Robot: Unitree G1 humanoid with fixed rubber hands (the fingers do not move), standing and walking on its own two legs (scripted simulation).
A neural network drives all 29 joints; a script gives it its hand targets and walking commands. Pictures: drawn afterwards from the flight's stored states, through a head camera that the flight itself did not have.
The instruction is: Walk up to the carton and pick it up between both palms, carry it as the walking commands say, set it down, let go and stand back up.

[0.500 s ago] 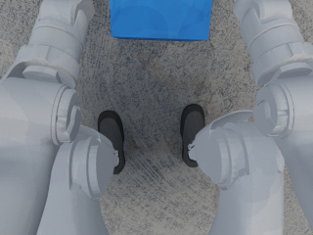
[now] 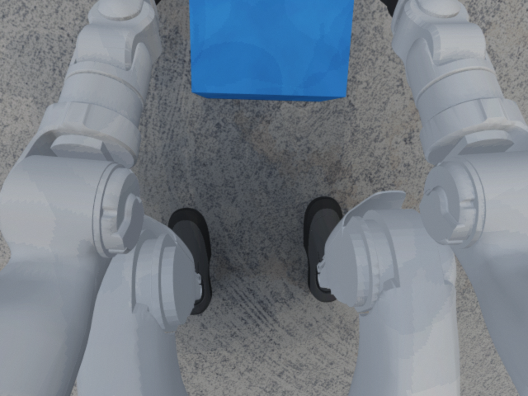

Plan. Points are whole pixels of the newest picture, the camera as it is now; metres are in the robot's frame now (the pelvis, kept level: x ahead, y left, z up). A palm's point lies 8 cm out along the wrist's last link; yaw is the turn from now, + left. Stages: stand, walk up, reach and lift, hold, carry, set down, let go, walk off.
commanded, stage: reach and lift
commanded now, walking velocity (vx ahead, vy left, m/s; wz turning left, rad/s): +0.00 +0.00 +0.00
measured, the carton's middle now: (268, 13) +0.54 -0.04 -0.27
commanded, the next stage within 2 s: none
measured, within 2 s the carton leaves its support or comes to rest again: neither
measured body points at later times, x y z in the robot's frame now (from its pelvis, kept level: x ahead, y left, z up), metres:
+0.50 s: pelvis -0.01 +0.00 +0.01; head +0.35 -0.01 +0.28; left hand +0.56 +0.10 -0.15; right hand +0.54 -0.18 -0.13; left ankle +0.10 +0.13 -0.31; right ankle +0.11 -0.13 -0.31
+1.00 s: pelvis +0.00 +0.01 +0.05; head +0.34 -0.01 +0.34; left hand +0.55 +0.10 -0.09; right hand +0.54 -0.17 -0.08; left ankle +0.10 +0.13 -0.31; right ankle +0.11 -0.13 -0.31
